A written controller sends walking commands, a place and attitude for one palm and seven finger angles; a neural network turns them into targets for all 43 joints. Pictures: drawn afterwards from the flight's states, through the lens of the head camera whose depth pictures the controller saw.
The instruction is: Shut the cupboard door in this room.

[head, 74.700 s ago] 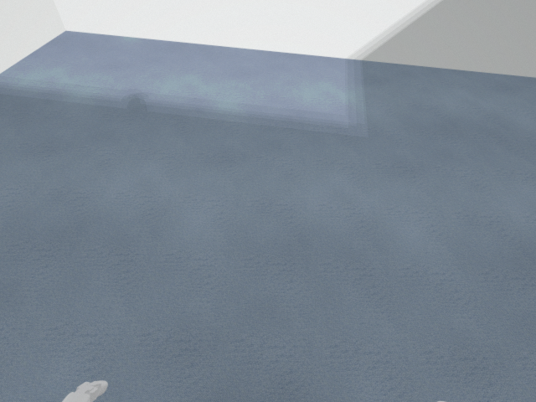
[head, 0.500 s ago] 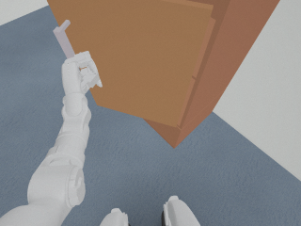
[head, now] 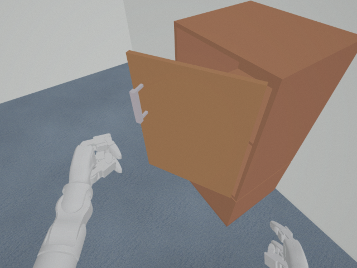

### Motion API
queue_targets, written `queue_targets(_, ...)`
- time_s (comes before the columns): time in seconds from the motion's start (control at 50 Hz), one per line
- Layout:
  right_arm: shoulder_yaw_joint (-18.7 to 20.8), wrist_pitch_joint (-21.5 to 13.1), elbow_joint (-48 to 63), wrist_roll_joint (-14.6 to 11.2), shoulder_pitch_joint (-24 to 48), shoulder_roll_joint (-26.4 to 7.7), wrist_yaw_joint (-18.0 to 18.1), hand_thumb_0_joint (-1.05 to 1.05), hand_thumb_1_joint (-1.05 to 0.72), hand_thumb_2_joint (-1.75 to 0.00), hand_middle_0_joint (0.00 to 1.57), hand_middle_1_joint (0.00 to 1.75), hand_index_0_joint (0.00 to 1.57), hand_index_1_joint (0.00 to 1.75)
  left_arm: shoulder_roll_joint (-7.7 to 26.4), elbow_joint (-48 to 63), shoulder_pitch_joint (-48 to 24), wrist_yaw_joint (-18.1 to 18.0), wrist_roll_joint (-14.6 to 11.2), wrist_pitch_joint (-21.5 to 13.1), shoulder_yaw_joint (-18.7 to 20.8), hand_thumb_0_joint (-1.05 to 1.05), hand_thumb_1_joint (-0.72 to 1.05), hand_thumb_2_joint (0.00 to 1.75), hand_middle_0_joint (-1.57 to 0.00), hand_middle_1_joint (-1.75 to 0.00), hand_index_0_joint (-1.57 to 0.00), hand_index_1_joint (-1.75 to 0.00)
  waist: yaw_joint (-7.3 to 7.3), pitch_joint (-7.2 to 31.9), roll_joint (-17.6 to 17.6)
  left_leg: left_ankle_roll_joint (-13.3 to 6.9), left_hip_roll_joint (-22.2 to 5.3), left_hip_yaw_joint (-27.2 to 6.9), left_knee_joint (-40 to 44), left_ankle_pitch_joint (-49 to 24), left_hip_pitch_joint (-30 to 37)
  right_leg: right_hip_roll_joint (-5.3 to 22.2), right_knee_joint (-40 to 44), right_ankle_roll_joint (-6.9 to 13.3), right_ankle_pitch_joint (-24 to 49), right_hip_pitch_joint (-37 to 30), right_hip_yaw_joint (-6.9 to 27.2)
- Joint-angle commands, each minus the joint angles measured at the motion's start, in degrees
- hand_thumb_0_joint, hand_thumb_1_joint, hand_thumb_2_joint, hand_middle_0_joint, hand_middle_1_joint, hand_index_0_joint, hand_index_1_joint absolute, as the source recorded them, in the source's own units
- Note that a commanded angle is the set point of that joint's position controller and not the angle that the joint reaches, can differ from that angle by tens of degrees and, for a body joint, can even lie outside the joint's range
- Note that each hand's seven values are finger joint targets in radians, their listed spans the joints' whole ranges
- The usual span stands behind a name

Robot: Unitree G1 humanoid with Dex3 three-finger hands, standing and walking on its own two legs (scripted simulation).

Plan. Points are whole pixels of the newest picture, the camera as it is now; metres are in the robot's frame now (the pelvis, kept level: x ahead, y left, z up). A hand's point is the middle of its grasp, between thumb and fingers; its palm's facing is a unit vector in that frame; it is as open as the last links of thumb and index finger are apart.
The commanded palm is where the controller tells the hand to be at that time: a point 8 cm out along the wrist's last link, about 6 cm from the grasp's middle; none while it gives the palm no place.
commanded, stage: draw the hand back to the body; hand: left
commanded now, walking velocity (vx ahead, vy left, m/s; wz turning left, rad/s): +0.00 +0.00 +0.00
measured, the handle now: (140, 103) +0.64 +0.17 +0.00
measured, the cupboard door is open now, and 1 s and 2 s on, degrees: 29 29 29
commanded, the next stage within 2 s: step back with the hand held close in 0.92 s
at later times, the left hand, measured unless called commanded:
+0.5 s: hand (20, 186) +0.21 +0.27 +0.17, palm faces +0.44 -0.80 -0.40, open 5.8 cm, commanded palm +0.16 +0.31 +0.19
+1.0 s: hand (15, 189) +0.20 +0.27 +0.18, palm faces +0.47 -0.78 -0.42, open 7.4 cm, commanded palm +0.15 +0.30 +0.19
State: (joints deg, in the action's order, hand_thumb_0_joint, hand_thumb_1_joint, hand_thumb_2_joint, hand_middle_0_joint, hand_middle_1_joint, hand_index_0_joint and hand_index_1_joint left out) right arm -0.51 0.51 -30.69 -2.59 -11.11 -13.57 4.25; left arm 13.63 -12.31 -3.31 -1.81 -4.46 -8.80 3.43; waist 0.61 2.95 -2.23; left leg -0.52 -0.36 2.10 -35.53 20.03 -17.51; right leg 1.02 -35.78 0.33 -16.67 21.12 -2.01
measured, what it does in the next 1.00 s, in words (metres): stands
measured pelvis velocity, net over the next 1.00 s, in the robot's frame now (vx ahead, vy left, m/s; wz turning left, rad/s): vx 0.02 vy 0.00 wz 0.01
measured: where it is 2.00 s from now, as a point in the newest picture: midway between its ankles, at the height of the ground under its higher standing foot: outside the picture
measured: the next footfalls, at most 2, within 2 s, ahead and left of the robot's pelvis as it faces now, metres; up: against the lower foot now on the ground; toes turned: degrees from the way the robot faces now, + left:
none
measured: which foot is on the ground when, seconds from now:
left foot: down 0.00-1.00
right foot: down 0.00-1.00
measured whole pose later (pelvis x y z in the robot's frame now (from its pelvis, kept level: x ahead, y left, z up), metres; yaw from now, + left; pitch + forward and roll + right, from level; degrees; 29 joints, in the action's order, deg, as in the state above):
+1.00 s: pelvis +0.02 +0.00 +0.02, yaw +1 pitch -4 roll +0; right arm -0.9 -6.9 -36.7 -0.3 -12.1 -12.8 4.7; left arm 20.4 21.3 26.3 -6.8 -3.4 -5.1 20.0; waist -3.0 -0.4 -3.9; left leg -0.3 -0.6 1.3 -23.6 16.0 -3.3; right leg 0.5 -23.3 0.2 -12.7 6.3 -2.9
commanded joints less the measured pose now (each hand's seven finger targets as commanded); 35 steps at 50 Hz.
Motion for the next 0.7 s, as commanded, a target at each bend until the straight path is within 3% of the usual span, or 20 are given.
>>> queue_targets(0.0, 0.7, -2.7, 7.2, 0.2, 4.8, -5.1, 1.6, 0.0, -0.9, -0.9, 0.2, 0.3, 0.2, 0.3, 9.6, 22.4, -12.4, -2.9, 0.7, -0.9, 5.1, 0.0, 0.9, 0.9, -0.92, -1.08, -0.92, -1.08, -0.7, 8.3, 0.5, -0.9, -0.1, -0.6, 10.0, -14.0, 5.5, -0.3, 8.7, 0.5, 12.9, -12.9, 0.3)
queue_targets(0.02, 0.4, -2.9, 6.8, 0.3, 5.1, -5.0, 1.5, 0.0, -0.9, -0.9, 0.2, 0.3, 0.2, 0.3, 8.8, 23.0, -11.1, -3.1, 0.9, -0.2, 4.5, 0.0, 0.9, 0.9, -0.89, -1.05, -0.89, -1.05, -0.68, 6.2, -0.7, -0.7, -0.2, -0.8, 11.0, -14.2, 6.2, -0.5, 9.5, 0.6, 12.6, -12.7, -0.1)
queue_targets(0.1, -0.2, -3.9, 6.4, 0.8, 5.5, -5.0, 1.2, 0.0, -0.9, -0.9, 0.2, 0.3, 0.2, 0.3, 7.3, 27.3, -2.7, -3.3, 1.1, 1.5, 3.8, 0.0, 0.9, 0.9, -0.78, -0.93, -0.78, -0.93, -1.11, 4.0, -0.8, -0.4, -0.6, -1.3, 13.7, -16.7, 9.1, -0.6, 11.8, 0.6, 13.5, -14.8, -0.8)
queue_targets(0.22, -0.3, -4.6, 6.0, 1.6, 7.0, -4.9, 0.8, 0.0, -0.9, -0.9, 0.2, 0.3, 0.2, 0.3, 12.2, 34.8, 6.2, -4.1, 1.2, 2.2, 10.9, 0.0, 0.9, 0.9, -0.61, -0.75, -0.61, -0.75, -2.67, 3.6, 0.8, -0.1, -0.5, -1.4, 15.7, -18.6, 9.8, -0.7, 13.6, 0.5, 14.5, -18.8, -1.1)
queue_targets(0.28, -0.2, -5.2, 5.6, 1.9, 7.5, -4.9, 0.9, 0.0, -0.9, -0.9, 0.2, 0.3, 0.2, 0.3, 15.2, 38.7, 10.6, -4.6, 1.2, 2.1, 14.9, 0.0, 0.9, 0.9, -0.53, -0.66, -0.53, -0.66, -3.33, 3.8, -0.8, 0.0, -0.3, -1.5, 15.8, -19.9, 10.1, -0.7, 14.0, 0.5, 15.2, -20.1, -1.1)
queue_targets(0.34, 0.0, -6.1, 5.5, 2.0, 7.5, -4.3, 0.7, 0.0, -0.9, -0.9, 0.2, 0.3, 0.2, 0.3, 15.5, 43.1, 13.7, -5.0, 1.2, 1.7, 17.1, 0.0, 0.9, 0.9, -0.45, -0.57, -0.45, -0.57, -3.52, 4.3, -3.0, 0.2, -0.4, -1.5, 15.8, -21.5, 10.6, -0.6, 13.9, 0.4, 15.8, -20.6, -1.2)
queue_targets(0.38, 0.2, -6.8, 5.1, 2.1, 7.4, -4.7, 0.6, 0.0, -0.9, -0.9, 0.2, 0.3, 0.2, 0.3, 16.7, 43.8, 17.9, -5.2, 1.2, 1.7, 19.2, 0.0, 0.9, 0.9, -0.39, -0.51, -0.39, -0.51, -3.93, 2.9, -2.3, 0.2, -0.4, -1.5, 15.7, -22.3, 10.2, -0.7, 14.5, 0.3, 16.2, -20.4, -1.2)
queue_targets(0.42, 0.5, -7.3, 4.9, 2.0, 7.3, -4.6, 0.5, 0.0, -0.9, -0.9, 0.2, 0.3, 0.2, 0.3, 16.5, 46.3, 19.3, -5.3, 1.2, 1.5, 19.8, 0.0, 0.9, 0.9, -0.34, -0.45, -0.34, -0.45, -3.74, 2.1, -4.0, 0.4, -0.6, -1.4, 15.7, -22.4, 10.4, -0.6, 14.3, 0.1, 15.7, -19.6, -1.3)
queue_targets(0.48, 1.0, -8.1, 4.4, 2.0, 7.0, -5.0, 0.4, 0.0, -0.9, -0.9, 0.2, 0.3, 0.2, 0.3, 18.2, 45.2, 25.1, -5.7, 1.0, 1.4, 23.5, 0.0, 0.9, 0.9, -0.25, -0.36, -0.25, -0.36, -4.39, 0.0, -1.3, 0.4, -0.7, -1.4, 16.2, -21.1, 9.3, -0.8, 14.8, 0.1, 14.6, -19.1, -1.5)
queue_targets(0.52, 1.2, -8.3, 4.5, 1.9, 7.0, -4.8, 0.4, 0.0, -0.9, -0.9, 0.2, 0.3, 0.2, 0.3, 18.7, 46.5, 26.4, -5.7, 0.7, 1.0, 25.2, 0.0, 0.9, 0.9, -0.2, -0.3, -0.2, -0.3, -4.45, -0.2, -1.1, 0.3, -0.7, -1.1, 16.2, -19.3, 9.0, -0.8, 14.8, 0.0, 13.4, -18.8, -1.3)
queue_targets(0.54, 1.2, -8.5, 4.0, 1.9, 6.8, -4.7, 0.5, 0.0, -0.9, -0.9, 0.2, 0.3, 0.2, 0.3, 16.4, 44.7, 26.5, -5.5, 0.9, 1.1, 23.2, 0.0, 0.9, 0.9, -0.2, -0.3, -0.2, -0.3, -3.89, -2.1, 0.1, 0.1, -0.6, -0.8, 16.4, -18.3, 8.6, -0.7, 15.0, -0.1, 12.8, -17.6, -1.4)
queue_targets(0.6, 1.6, -8.8, 3.4, 1.6, 6.5, -5.6, 0.7, 0.0, -0.9, -0.9, 0.2, 0.3, 0.2, 0.3, 14.4, 42.8, 23.5, -5.5, 1.0, 1.3, 20.5, 0.0, 0.9, 0.9, -0.2, -0.3, -0.2, -0.3, -2.83, -5.2, 0.8, -0.3, -0.7, -0.7, 16.8, -14.2, 8.6, -0.6, 16.5, -0.4, 8.6, -14.7, -1.0)
queue_targets(0.66, 1.7, -9.4, 3.2, 1.8, 6.4, -5.9, 1.0, 0.0, -0.9, -0.9, 0.2, 0.3, 0.2, 0.3, 15.3, 43.6, 20.7, -6.0, 1.6, 0.8, 20.6, 0.0, 0.9, 0.9, -0.2, -0.3, -0.2, -0.3, -2.95, -3.6, 0.2, -0.6, -0.3, -1.1, 17.1, -11.8, 8.9, -0.6, 16.2, -0.2, 6.3, -15.0, -1.1)
queue_targets(0.68, 1.9, -9.7, 3.1, 1.9, 6.5, -6.2, 1.3, 0.0, -0.9, -0.9, 0.2, 0.3, 0.2, 0.3, 17.0, 43.9, 21.1, -6.3, 1.5, 0.8, 21.9, 0.0, 0.9, 0.9, -0.2, -0.3, -0.2, -0.3, -3.36, -2.4, -0.9, -0.7, -0.2, -0.9, 17.1, -11.9, 9.5, -0.4, 16.3, -0.2, 6.5, -15.8, -0.8)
